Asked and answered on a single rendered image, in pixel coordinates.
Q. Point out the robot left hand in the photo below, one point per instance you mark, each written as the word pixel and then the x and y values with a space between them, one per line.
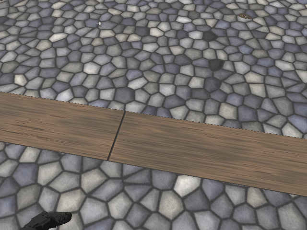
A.
pixel 46 221

